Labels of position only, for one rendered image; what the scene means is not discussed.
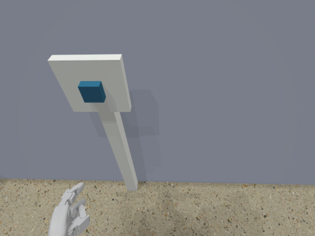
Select robot left hand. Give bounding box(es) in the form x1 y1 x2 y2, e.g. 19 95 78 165
48 182 90 236

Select button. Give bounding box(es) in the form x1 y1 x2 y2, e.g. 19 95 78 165
78 81 106 103

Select panel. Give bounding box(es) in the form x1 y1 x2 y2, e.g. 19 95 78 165
48 54 138 191

